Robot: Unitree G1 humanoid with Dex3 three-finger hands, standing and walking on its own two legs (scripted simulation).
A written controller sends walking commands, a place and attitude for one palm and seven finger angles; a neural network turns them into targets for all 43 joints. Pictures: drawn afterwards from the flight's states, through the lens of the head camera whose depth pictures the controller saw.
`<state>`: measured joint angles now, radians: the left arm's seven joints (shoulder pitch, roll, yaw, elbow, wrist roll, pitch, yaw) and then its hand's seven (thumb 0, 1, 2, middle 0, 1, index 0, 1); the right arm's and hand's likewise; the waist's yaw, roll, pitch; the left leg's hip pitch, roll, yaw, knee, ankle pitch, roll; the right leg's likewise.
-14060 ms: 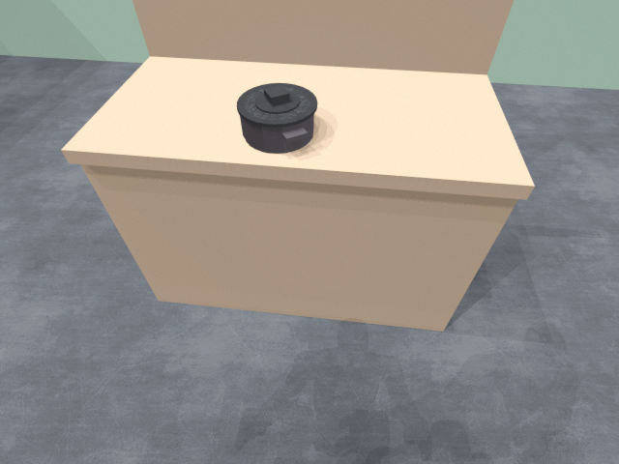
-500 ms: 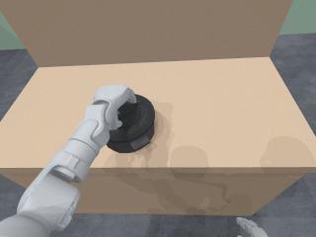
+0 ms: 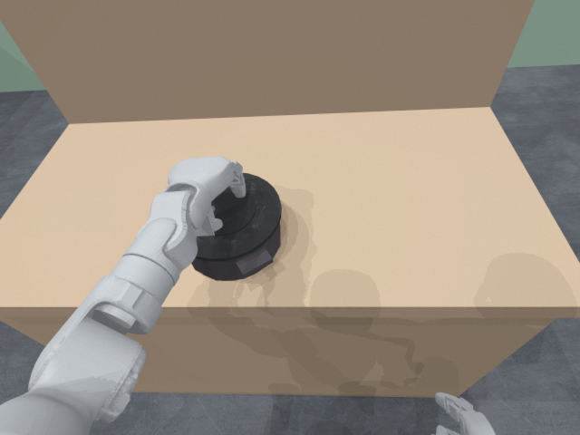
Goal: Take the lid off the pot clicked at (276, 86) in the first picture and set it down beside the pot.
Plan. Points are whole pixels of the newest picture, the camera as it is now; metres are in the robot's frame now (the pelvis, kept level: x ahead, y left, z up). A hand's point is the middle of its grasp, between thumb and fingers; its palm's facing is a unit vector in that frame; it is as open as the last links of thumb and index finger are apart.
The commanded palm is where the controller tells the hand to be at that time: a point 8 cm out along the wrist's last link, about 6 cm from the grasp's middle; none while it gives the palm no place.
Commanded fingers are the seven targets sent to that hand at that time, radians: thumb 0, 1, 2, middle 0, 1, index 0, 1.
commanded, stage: close the fingers and squeeze the knob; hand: left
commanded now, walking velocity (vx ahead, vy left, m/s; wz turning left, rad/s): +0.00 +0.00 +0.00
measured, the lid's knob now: (222, 203) +0.45 +0.12 +0.06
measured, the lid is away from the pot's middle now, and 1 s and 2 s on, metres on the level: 0.00 0.00 0.01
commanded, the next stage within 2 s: lift the lid straight up in 1.02 s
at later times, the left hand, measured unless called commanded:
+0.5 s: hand (210, 209) +0.42 +0.13 +0.08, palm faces -0.30 -0.07 -0.95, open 8.1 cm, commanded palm +0.40 +0.13 +0.14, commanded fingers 0.00 0.32 0.93 -0.73 -0.94 -0.73 -0.93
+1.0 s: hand (213, 212) +0.42 +0.12 +0.08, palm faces -0.28 -0.06 -0.96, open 7.9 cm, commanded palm +0.40 +0.13 +0.14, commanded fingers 0.00 0.56 1.06 -0.79 -0.93 -0.82 -0.94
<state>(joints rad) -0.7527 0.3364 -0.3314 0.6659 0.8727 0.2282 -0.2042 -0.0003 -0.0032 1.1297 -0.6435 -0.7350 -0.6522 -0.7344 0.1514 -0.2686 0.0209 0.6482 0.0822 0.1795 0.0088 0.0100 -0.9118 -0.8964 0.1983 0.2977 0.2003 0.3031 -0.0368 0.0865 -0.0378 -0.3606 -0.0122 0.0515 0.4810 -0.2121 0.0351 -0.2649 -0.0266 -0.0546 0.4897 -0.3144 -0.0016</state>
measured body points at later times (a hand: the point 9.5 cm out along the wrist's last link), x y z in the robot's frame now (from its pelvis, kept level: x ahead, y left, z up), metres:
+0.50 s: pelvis +0.00 +0.00 +0.00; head +0.03 -0.04 +0.45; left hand +0.43 +0.13 +0.13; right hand +0.15 -0.24 -0.13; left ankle +0.02 +0.10 -0.74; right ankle -0.04 -0.12 -0.74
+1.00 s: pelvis +0.00 +0.00 +0.00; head +0.03 -0.04 +0.45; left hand +0.43 +0.13 +0.13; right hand +0.15 -0.23 -0.13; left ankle +0.02 +0.10 -0.74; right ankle -0.04 -0.12 -0.74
